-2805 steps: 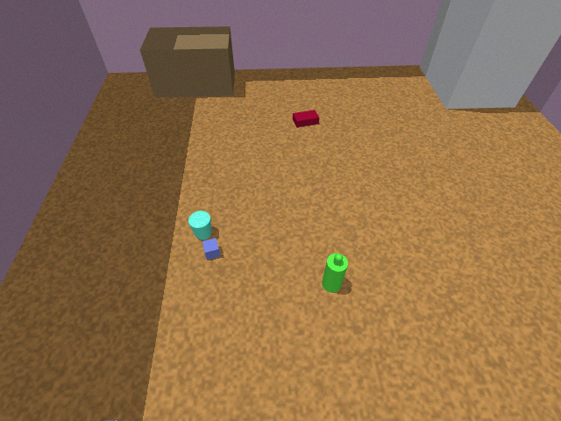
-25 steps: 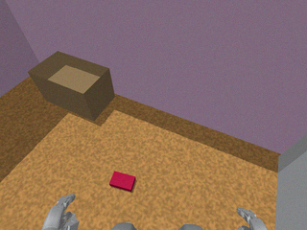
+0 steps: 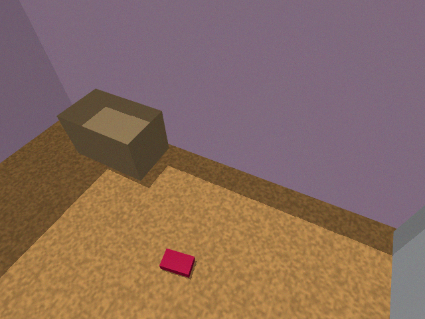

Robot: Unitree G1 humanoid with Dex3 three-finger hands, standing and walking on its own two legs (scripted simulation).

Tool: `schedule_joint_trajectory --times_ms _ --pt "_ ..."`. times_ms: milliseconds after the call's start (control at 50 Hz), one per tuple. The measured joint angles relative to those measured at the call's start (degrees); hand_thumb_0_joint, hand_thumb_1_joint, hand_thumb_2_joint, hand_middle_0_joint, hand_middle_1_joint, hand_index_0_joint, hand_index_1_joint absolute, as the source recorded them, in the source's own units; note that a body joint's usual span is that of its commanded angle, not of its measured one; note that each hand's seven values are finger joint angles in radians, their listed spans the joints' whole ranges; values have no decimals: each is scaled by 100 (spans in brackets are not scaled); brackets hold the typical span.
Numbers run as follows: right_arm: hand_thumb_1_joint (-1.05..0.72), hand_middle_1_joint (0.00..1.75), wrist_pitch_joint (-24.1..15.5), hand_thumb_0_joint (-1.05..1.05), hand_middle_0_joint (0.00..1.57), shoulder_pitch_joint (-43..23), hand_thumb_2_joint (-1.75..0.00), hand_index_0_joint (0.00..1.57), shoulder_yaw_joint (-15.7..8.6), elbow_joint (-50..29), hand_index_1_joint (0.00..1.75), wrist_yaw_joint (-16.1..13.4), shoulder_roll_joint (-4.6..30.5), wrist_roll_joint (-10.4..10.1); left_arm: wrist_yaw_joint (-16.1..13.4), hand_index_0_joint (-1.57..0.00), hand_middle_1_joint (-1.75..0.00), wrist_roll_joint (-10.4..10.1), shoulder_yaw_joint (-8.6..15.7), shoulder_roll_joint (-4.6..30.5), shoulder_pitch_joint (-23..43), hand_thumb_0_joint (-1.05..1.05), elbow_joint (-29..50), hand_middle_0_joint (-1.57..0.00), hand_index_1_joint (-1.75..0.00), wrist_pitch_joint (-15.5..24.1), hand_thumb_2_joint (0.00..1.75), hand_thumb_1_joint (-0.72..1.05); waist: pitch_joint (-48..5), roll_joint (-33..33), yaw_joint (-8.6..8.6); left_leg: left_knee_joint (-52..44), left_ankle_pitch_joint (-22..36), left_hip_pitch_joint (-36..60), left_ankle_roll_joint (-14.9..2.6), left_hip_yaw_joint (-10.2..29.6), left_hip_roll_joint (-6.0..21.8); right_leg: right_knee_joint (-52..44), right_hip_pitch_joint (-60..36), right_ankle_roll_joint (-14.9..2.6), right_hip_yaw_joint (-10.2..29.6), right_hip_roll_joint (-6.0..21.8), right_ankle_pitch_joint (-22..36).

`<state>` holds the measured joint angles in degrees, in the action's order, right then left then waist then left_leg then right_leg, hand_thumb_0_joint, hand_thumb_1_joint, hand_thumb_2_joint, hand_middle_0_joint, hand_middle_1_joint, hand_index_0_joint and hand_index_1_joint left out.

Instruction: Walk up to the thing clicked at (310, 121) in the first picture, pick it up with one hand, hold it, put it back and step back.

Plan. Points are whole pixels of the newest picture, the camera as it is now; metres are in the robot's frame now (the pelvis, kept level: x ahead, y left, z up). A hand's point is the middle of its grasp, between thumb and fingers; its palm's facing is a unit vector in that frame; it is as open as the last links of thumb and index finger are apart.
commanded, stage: stand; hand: left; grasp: from above
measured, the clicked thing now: (177, 262) +0.47 +0.20 -0.75
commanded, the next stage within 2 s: step back in 1.80 s
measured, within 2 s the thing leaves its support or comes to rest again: neither
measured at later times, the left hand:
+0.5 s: hand out of the picture +0.06 +0.23 -0.16, palm faces +0.03 -0.94 -0.33, open 7.4 cm
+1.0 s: hand out of the picture +0.08 +0.24 -0.15, palm faces +0.02 -0.94 -0.33, open 7.4 cm
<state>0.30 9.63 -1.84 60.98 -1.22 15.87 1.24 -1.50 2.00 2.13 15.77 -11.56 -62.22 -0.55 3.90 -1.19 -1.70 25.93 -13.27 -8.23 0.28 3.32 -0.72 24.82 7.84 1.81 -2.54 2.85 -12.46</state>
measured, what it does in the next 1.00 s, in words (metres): stands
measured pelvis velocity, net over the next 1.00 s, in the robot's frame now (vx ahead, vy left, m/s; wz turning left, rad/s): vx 0.01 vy -0.01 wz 0.00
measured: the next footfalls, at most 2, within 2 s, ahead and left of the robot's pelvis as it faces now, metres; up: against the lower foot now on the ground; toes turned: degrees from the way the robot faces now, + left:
none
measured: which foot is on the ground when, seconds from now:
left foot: down 0.00-1.00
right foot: down 0.00-1.00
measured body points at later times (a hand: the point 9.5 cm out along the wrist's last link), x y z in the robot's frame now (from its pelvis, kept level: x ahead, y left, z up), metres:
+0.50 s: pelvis +0.00 -0.01 +0.01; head +0.00 -0.02 +0.45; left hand +0.06 +0.28 -0.13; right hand +0.06 -0.30 -0.14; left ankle +0.01 +0.12 -0.74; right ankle +0.01 -0.14 -0.74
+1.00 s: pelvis +0.01 -0.01 +0.01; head +0.02 -0.02 +0.46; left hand +0.08 +0.28 -0.13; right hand +0.08 -0.30 -0.13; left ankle +0.01 +0.12 -0.74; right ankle +0.01 -0.14 -0.74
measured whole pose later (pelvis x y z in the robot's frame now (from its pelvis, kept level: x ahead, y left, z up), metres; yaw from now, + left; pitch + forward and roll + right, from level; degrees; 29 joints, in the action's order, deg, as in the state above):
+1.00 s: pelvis +0.01 -0.01 +0.01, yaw +0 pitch -3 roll +0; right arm 0.1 6.9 -0.5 64.9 -0.8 18.5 0.8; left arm -0.3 1.2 2.0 18.0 -5.7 -66.5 0.1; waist 4.1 -1.0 -0.8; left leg 19.5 -10.7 -5.5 1.2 3.6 0.4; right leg 18.9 5.3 1.0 -2.9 1.8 -10.2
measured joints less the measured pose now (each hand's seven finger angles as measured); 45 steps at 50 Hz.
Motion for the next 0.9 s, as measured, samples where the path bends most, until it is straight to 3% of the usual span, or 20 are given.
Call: schedule_joint_trajectory --times_ms 900 --pt "-90 30 -20 0 20 -242 -89 21 132 389 30 35 250 -45 114 -20 -30 -85 -6 198 571 0 -436 -20 -30 66 90 91 23 14 86 -619 249 284 96 27 117 -599 -273 -85 -38 -113 241"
